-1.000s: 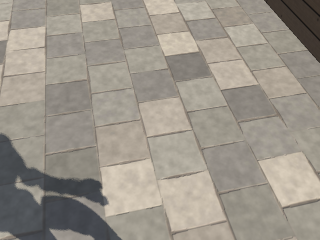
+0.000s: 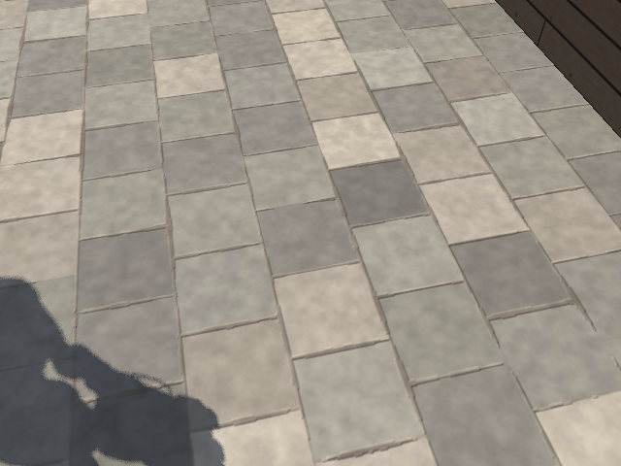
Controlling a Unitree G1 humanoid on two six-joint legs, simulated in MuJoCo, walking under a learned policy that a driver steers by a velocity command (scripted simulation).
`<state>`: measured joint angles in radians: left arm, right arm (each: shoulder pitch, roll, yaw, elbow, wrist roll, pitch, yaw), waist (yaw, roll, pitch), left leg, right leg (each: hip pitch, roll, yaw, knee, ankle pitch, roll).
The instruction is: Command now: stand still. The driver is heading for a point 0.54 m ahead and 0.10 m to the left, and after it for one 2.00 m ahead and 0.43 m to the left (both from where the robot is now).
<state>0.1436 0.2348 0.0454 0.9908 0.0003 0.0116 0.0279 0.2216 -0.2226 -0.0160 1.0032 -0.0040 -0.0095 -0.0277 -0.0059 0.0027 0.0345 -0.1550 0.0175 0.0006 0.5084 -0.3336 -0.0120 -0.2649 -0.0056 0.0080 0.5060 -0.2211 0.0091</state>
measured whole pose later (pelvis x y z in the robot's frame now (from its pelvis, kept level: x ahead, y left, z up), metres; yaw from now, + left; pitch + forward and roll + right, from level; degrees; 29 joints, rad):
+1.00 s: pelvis +0.22 -0.01 -0.01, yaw +5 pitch +2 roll -1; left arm 0.44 0.22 0.03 1.12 0.00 -0.08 0.02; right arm -0.02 -0.23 -0.04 0.86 0.03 -0.07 0.05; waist 0.08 0.02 0.03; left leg -0.64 0.05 0.06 0.61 0.00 0.08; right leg 0.20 0.02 -0.12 0.15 -0.38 -0.01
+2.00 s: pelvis +0.55 +0.07 +0.00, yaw +24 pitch +0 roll -1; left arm 0.17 0.24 0.03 0.90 0.01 -0.02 0.01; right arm 0.25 -0.23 -0.04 0.91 -0.01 -0.01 -0.03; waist 0.02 -0.01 0.02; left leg -0.20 0.00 -0.05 0.53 -0.33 -0.01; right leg -0.30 0.01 0.02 0.49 -0.18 0.00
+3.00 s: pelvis +0.55 +0.09 +0.00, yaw +22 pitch -1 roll +0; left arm 0.20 0.20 0.04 1.12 0.00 0.01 0.05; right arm 0.31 -0.18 -0.01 1.08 0.00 -0.02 -0.03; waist 0.01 -0.01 0.04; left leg -0.13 -0.02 -0.01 0.48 -0.33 0.02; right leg -0.26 -0.01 0.05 0.49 -0.21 0.03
